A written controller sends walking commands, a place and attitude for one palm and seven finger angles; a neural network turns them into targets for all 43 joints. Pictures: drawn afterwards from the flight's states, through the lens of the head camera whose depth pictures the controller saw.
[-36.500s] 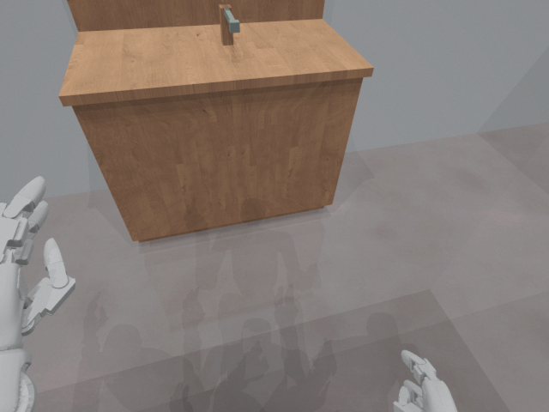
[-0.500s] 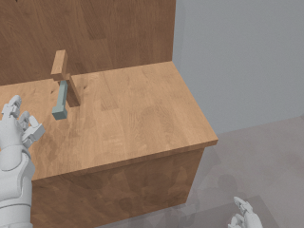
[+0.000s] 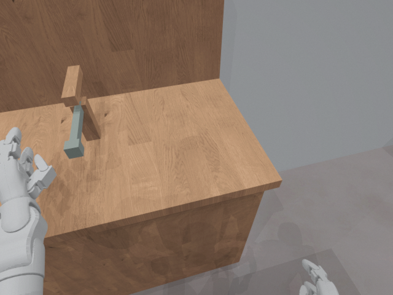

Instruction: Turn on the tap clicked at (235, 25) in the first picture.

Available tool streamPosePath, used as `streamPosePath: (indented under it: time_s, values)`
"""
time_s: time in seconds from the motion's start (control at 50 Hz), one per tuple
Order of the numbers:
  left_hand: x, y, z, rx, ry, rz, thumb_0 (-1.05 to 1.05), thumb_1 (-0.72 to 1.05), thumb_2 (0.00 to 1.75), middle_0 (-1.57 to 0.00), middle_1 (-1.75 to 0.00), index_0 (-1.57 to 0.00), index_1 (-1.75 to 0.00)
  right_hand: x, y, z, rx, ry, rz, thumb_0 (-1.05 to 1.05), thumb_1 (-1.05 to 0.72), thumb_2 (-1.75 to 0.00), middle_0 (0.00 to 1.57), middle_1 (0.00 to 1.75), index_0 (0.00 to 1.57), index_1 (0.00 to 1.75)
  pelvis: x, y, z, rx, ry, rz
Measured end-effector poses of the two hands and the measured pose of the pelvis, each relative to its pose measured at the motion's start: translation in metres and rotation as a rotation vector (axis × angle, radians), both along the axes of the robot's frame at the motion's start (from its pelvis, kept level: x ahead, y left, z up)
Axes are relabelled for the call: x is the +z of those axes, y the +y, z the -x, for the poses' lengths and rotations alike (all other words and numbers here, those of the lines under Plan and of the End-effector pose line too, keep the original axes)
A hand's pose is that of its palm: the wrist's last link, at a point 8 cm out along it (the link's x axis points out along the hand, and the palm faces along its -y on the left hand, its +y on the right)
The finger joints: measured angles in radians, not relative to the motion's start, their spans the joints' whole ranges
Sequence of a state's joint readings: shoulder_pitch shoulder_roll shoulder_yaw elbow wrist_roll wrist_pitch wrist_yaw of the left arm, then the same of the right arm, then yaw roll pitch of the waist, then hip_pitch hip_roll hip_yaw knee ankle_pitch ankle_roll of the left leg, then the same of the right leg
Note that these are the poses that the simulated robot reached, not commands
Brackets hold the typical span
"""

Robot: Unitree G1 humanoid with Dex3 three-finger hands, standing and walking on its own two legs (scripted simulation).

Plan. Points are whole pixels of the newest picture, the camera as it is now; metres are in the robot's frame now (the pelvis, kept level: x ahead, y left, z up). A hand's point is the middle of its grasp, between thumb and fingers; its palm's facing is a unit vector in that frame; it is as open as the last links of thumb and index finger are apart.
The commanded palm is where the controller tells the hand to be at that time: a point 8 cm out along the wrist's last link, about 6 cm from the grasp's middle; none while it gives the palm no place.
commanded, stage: reach beside the lever's end, fingers flat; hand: left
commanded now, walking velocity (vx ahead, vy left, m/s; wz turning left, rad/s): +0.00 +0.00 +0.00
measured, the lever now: (74, 148) +0.35 +0.28 +0.12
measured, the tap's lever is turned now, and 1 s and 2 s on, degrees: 0 1 19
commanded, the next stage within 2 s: push the lever round in 0.48 s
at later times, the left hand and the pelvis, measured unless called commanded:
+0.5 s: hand (58, 162) +0.32 +0.30 +0.12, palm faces +0.56 -0.82 -0.11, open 7.8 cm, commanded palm +0.27 +0.34 +0.12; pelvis +0.01 +0.00 +0.00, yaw +0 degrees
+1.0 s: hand (68, 160) +0.32 +0.28 +0.12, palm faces +0.52 -0.85 -0.08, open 7.8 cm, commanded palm +0.28 +0.32 +0.12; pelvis +0.00 -0.01 +0.00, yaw +0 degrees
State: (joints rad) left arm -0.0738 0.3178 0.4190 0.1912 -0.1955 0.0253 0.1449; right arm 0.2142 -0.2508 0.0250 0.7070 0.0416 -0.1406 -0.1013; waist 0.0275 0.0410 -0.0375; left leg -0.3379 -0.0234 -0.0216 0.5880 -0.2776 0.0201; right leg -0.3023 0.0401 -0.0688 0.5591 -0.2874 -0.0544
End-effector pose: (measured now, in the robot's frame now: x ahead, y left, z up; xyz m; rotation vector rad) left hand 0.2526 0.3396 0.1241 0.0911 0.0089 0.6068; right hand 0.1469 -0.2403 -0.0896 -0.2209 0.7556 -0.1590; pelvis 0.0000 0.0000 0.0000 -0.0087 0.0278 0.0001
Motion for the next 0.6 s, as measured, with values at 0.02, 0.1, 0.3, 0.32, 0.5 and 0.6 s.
streamPosePath:
  time_s: [0.02,0.1,0.3,0.32,0.5,0.6]
  values:
    - [0.002,0.002,0.002,0.006,-0.009,-0.006,0.02,0.90,0.90,-0.16,-0.15,-0.16,-0.15,0.001,0.001,-0.002,0.005,-0.005,0.000,0.01,-0.90,-0.90,0.20,0.30,0.21,0.30,0.000,0.000,0.000,0.002,-0.001,0.001]
    - [0.008,0.011,0.002,0.011,-0.013,-0.007,0.01,0.90,0.90,-0.16,-0.15,-0.15,-0.15,0.003,0.004,-0.011,0.022,-0.018,0.003,0.01,-0.90,-0.90,0.20,0.30,0.21,0.30,0.000,-0.001,0.001,0.014,-0.006,0.004]
    - [-0.004,-0.013,-0.025,-0.070,0.039,0.030,0.01,0.91,0.90,-0.15,-0.15,-0.15,-0.15,0.002,0.005,-0.017,0.033,-0.023,0.004,0.01,-0.90,-0.90,0.20,0.30,0.21,0.30,0.000,0.001,0.002,0.020,0.016,0.002]
    - [-0.005,-0.015,-0.028,-0.069,0.036,0.030,0.01,0.90,0.90,-0.15,-0.15,-0.15,-0.15,0.001,0.005,-0.016,0.029,-0.020,0.003,0.01,-0.90,-0.90,0.20,0.30,0.21,0.30,0.000,0.000,0.001,0.016,0.019,0.001]
    - [0.001,-0.003,-0.020,-0.002,0.031,-0.008,0.02,0.90,0.90,-0.16,-0.15,-0.16,-0.15,-0.003,-0.005,-0.002,-0.015,0.030,-0.008,0.01,-0.90,-0.90,0.20,0.30,0.21,0.30,0.000,-0.004,-0.009,-0.006,0.012,-0.001]
    - [0.005,0.008,-0.009,0.008,0.029,-0.006,0.01,0.90,0.90,-0.16,-0.15,-0.15,-0.15,-0.006,-0.011,0.001,-0.016,0.053,0.003,0.01,-0.90,-0.90,0.20,0.30,0.21,0.30,0.000,-0.005,-0.009,0.002,0.008,0.001]
